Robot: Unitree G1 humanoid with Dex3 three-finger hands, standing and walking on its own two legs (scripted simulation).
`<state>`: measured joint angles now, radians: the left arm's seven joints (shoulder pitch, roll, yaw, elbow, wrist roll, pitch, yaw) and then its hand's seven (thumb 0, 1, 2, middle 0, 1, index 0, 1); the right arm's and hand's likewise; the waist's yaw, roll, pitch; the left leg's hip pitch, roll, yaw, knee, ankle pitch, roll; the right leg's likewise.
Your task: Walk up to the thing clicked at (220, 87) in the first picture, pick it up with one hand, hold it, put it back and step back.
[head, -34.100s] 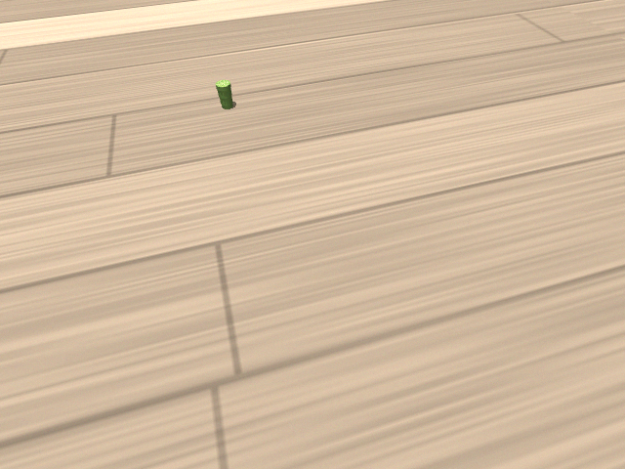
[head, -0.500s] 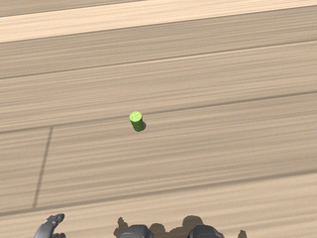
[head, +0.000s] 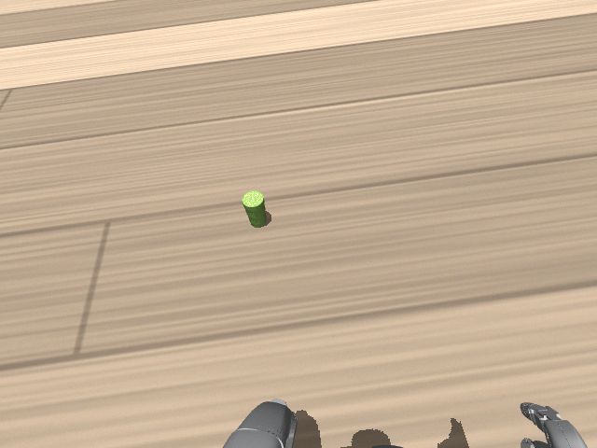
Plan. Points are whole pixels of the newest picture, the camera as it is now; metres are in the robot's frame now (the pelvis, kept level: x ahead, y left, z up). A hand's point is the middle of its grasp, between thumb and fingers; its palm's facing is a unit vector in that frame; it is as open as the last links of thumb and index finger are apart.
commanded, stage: step back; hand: left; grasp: from the side
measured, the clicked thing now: (255, 210) +1.00 +0.29 -0.68
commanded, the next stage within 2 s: stand in 1.04 s
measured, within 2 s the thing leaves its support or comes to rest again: neither
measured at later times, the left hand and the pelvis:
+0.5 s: hand out of the picture -0.01 +0.28 -0.14, palm faces +0.09 -0.92 -0.39, open 7.4 cm; pelvis -0.04 +0.01 +0.01, yaw +4 degrees
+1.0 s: hand out of the picture +0.07 +0.31 -0.13, palm faces +0.08 -0.92 -0.38, open 7.4 cm; pelvis +0.00 +0.03 +0.01, yaw +4 degrees
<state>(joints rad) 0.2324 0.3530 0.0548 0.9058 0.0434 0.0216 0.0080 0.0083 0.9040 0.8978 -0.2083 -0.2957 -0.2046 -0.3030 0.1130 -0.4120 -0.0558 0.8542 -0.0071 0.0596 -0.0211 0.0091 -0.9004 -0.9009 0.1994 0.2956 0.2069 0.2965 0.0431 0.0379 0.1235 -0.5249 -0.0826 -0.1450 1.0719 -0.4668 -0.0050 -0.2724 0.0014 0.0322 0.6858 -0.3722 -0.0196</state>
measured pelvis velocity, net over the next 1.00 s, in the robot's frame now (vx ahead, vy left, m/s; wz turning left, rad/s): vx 0.00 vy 0.03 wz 0.07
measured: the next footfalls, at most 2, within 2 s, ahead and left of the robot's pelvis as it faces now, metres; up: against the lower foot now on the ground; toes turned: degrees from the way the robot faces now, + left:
left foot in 0.18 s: +0.03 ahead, +0.15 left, +0.00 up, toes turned +5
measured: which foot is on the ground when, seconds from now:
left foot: up 0.00-0.16, down 0.18-1.00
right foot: down 0.00-1.00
